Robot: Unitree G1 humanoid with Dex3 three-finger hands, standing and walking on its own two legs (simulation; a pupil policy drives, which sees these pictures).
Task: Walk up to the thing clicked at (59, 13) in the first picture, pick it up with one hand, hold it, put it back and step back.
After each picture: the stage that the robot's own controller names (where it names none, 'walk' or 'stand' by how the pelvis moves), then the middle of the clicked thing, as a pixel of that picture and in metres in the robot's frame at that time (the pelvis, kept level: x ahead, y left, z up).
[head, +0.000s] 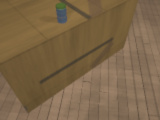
stand; (61, 13) +0.94 +0.15 -0.07
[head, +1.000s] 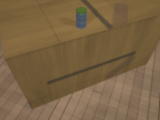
rise first; (81, 18) +0.88 +0.08 -0.07
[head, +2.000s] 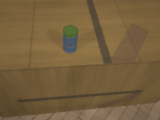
walk; (70, 39) +0.56 +0.10 -0.03
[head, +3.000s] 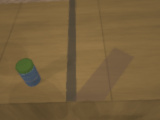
walk; (29, 73) +0.40 +0.26 -0.04
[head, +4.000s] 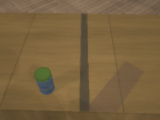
stand; (45, 81) +0.40 +0.18 -0.07
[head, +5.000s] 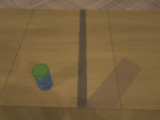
stand; (43, 77) +0.41 +0.19 -0.07
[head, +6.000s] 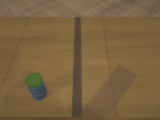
stand; (36, 87) +0.38 +0.21 -0.08
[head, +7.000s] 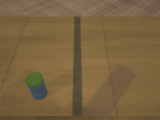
stand; (37, 86) +0.38 +0.21 -0.08
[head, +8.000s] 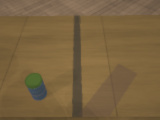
stand; (36, 87) +0.38 +0.21 -0.08
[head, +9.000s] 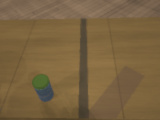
rise first; (43, 88) +0.37 +0.20 -0.07
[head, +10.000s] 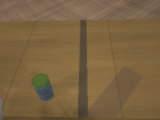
go down; (43, 87) +0.38 +0.20 -0.07
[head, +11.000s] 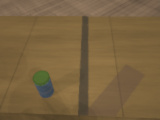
go down; (44, 84) +0.39 +0.20 -0.07
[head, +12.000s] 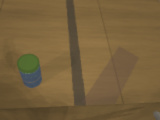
go down; (30, 71) +0.38 +0.18 +0.00
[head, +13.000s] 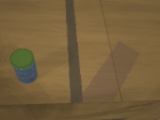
approach; (25, 67) +0.39 +0.19 +0.01
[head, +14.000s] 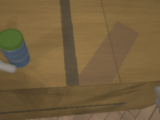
close in; (15, 49) +0.43 +0.19 +0.04
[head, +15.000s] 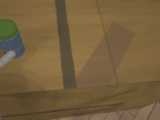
lift; (10, 40) +0.47 +0.20 +0.04
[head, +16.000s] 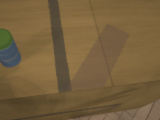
lift; (5, 49) +0.44 +0.21 +0.04
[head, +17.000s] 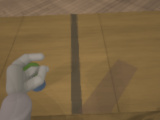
close; (34, 77) +0.42 +0.21 -0.02
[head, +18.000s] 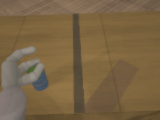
close; (38, 76) +0.42 +0.20 -0.04
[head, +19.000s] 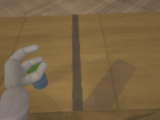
close; (37, 75) +0.44 +0.21 -0.04
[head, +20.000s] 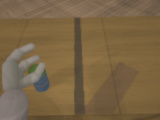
stand; (39, 78) +0.42 +0.20 -0.04
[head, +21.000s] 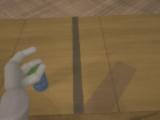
stand; (38, 78) +0.43 +0.21 -0.05
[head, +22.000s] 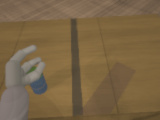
stand; (37, 80) +0.42 +0.21 -0.05
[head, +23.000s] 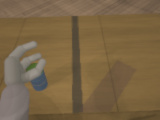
stand; (37, 77) +0.43 +0.21 -0.05
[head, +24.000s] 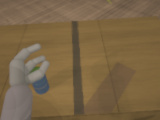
close; (39, 80) +0.43 +0.21 -0.05
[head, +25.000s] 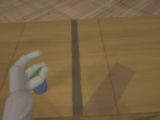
stand; (37, 81) +0.42 +0.21 -0.05
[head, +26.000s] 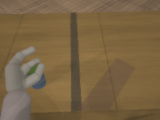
stand; (35, 75) +0.43 +0.21 -0.05
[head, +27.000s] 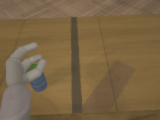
close; (37, 78) +0.43 +0.21 -0.05
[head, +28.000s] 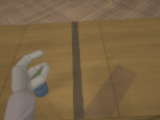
stand; (38, 83) +0.41 +0.21 -0.05
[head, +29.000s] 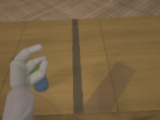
stand; (38, 79) +0.43 +0.21 -0.05
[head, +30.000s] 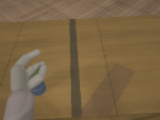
stand; (35, 82) +0.42 +0.21 -0.05
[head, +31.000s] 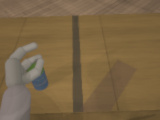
stand; (38, 77) +0.43 +0.21 -0.05
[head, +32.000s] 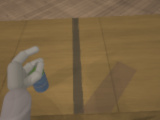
stand; (38, 79) +0.43 +0.21 -0.05
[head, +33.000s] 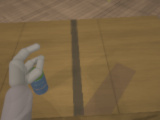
stand; (38, 81) +0.42 +0.20 -0.05
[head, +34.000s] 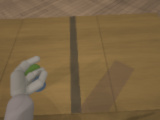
stand; (35, 78) +0.43 +0.21 -0.05
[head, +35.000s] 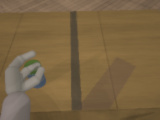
stand; (35, 74) +0.43 +0.21 -0.04
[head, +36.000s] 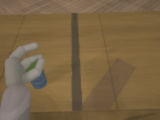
stand; (36, 75) +0.43 +0.21 -0.04
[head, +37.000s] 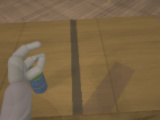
stand; (37, 80) +0.43 +0.21 -0.05
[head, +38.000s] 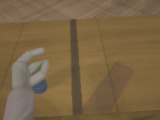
close; (37, 80) +0.43 +0.21 -0.05
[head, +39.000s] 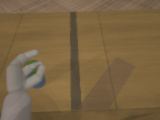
close; (35, 74) +0.43 +0.21 -0.04
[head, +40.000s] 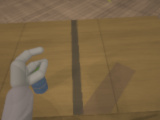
close; (37, 80) +0.43 +0.21 -0.05
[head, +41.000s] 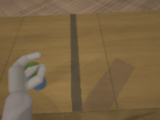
close; (36, 76) +0.43 +0.21 -0.04
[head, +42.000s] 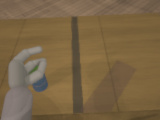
close; (37, 78) +0.43 +0.21 -0.04
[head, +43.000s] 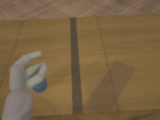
close; (37, 79) +0.43 +0.21 -0.05
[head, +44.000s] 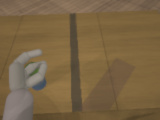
close; (35, 76) +0.43 +0.21 -0.04
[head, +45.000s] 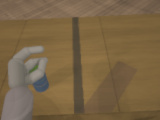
close; (38, 78) +0.43 +0.21 -0.04
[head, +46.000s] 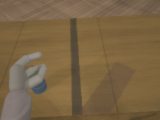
stand; (36, 80) +0.42 +0.21 -0.05
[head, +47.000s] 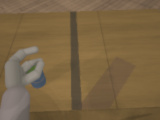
close; (35, 74) +0.43 +0.21 -0.04
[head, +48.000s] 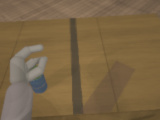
close; (37, 80) +0.43 +0.21 -0.05
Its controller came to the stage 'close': yes
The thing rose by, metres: 0.00
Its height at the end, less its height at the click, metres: +0.00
